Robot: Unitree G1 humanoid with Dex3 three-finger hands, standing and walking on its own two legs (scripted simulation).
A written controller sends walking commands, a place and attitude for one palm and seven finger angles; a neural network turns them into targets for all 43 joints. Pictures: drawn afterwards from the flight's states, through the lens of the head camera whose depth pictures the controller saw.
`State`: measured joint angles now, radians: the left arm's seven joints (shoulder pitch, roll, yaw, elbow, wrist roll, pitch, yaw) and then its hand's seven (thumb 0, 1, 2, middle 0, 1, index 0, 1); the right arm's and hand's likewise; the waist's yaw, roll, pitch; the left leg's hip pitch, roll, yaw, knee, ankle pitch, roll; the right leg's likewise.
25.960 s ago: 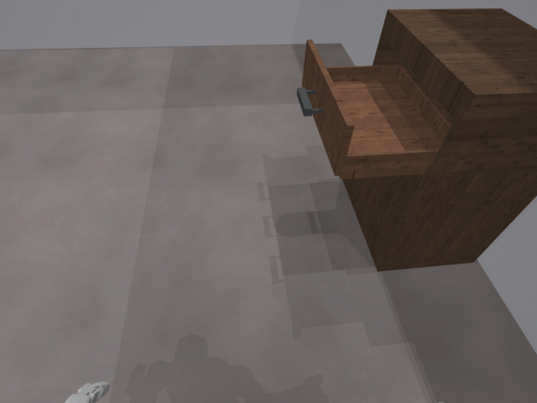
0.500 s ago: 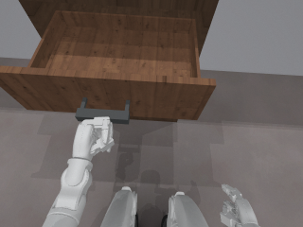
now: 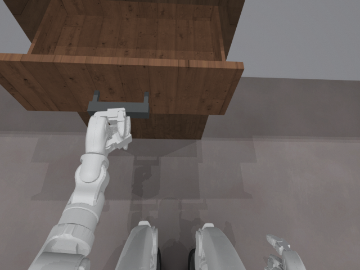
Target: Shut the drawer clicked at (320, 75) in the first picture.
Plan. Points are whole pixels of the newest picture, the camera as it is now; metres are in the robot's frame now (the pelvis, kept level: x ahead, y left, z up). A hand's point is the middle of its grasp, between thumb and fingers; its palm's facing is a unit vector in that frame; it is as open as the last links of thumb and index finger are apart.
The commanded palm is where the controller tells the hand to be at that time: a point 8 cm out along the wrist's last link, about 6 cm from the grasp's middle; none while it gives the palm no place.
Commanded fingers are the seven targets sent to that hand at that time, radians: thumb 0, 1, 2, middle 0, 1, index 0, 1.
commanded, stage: push the drawer shut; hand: left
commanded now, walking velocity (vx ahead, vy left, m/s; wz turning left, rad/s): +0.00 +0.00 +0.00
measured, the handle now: (120, 102) +0.48 +0.14 +0.02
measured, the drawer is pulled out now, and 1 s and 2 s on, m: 0.20 0.09 0.00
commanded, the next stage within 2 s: pull the fist back off the drawer in 1.92 s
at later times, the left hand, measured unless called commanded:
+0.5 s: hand (130, 107) +0.47 +0.11 +0.01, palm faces -0.01 -1.00 -0.04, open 3.2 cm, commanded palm +0.46 +0.16 +0.03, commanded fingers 0.00 0.90 0.90 -1.40 -1.60 -1.40 -1.60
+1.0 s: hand (131, 90) +0.52 +0.12 +0.02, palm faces +0.00 -1.00 -0.04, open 3.3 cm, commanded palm +0.52 +0.16 +0.03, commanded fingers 0.00 0.90 0.90 -1.40 -1.60 -1.40 -1.60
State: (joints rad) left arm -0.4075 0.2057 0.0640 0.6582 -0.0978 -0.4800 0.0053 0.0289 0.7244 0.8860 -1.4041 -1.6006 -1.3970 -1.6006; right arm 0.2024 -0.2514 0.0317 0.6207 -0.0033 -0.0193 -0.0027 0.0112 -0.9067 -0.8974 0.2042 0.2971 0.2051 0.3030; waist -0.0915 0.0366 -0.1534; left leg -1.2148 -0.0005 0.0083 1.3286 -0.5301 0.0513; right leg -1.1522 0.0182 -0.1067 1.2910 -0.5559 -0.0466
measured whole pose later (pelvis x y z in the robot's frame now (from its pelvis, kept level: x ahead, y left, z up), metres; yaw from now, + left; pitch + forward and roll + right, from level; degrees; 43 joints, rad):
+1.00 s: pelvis +0.00 +0.00 -0.01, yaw -2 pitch +29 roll -4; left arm -0.91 0.36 0.30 1.16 -0.01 -0.53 -0.01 0.06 0.69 0.86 -1.40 -1.60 -1.40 -1.60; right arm 0.28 -0.25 0.05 0.64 -0.04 0.05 0.03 0.01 -0.91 -0.90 0.20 0.30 0.21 0.30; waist -0.20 0.05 -0.15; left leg -1.34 0.02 0.01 1.37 -0.53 0.06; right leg -1.28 0.04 -0.11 1.31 -0.54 -0.04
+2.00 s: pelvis -0.01 +0.01 -0.04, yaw -4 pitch +36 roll -8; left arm -1.34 0.62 0.32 1.34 0.12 -0.36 0.01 0.06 0.58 0.90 -1.40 -1.60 -1.41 -1.60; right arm 0.38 -0.23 0.10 0.64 -0.09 0.06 0.06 0.00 -0.91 -0.90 0.21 0.30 0.21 0.30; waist -0.33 0.05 -0.12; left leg -1.57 0.03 -0.05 1.47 -0.53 0.06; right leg -1.46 0.05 -0.17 1.36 -0.53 -0.05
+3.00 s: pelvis +0.04 +0.01 +0.02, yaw -4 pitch +30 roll -5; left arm -0.73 0.36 0.31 0.79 -0.05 -0.37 -0.04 0.02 0.90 0.90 -1.40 -1.60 -1.39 -1.60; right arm 0.32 -0.25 0.01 0.56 -0.02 0.13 0.09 0.00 -0.91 -0.90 0.20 0.30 0.20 0.30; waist -0.18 0.06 -0.15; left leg -1.22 0.03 0.02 1.25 -0.55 0.06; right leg -1.16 0.06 -0.07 1.17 -0.54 -0.03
